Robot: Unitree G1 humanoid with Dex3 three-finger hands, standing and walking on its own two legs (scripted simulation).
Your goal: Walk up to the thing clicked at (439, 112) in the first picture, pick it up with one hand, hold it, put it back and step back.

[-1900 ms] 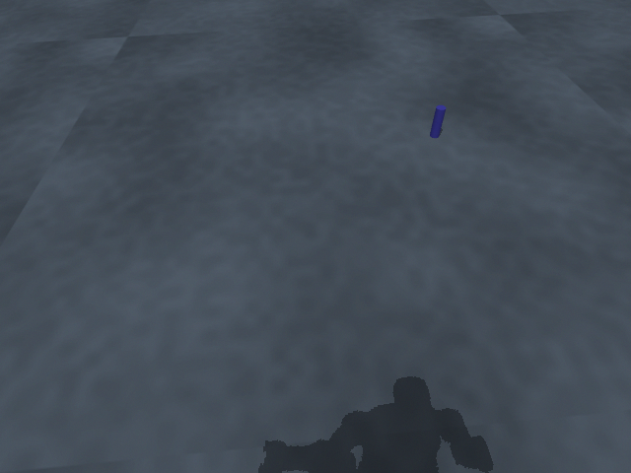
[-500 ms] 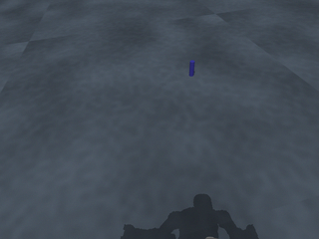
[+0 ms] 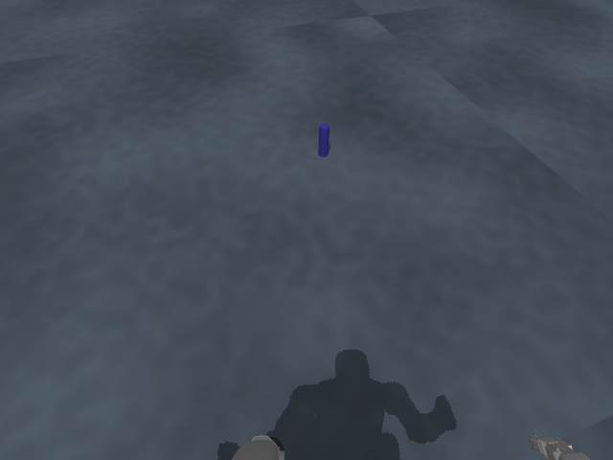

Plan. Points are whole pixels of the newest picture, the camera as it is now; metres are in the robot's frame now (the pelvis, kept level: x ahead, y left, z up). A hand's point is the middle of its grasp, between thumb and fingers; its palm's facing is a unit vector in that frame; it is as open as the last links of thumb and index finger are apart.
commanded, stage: walk up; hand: left
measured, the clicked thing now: (323, 140) +1.65 +0.02 -0.67
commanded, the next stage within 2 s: none
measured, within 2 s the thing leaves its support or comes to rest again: neither
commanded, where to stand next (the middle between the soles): +1.30 -0.14 m, yaw -8 degrees
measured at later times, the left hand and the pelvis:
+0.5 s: hand (225, 258) +0.48 +0.21 -0.11, palm faces -0.19 -0.90 -0.39, open 7.4 cm; pelvis +0.30 -0.04 -0.01, yaw -6 degrees
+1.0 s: hand (225, 225) +0.60 +0.24 -0.15, palm faces -0.11 -0.92 -0.39, open 7.4 cm; pelvis +0.56 -0.04 -0.01, yaw -7 degrees
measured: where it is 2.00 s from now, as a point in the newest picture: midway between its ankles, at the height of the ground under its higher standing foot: (350, 263)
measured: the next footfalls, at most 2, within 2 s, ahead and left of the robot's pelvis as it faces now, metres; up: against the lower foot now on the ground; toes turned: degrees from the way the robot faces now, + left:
left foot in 0.02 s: +0.20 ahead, +0.13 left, +0.00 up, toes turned +5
right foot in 0.48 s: +0.46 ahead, -0.18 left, +0.00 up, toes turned -10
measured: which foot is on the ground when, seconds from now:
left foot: up 0.00-0.00, down 0.02-0.52, up 0.54-0.94, down 0.96-1.00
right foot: down 0.00-0.06, up 0.08-0.46, down 0.48-1.00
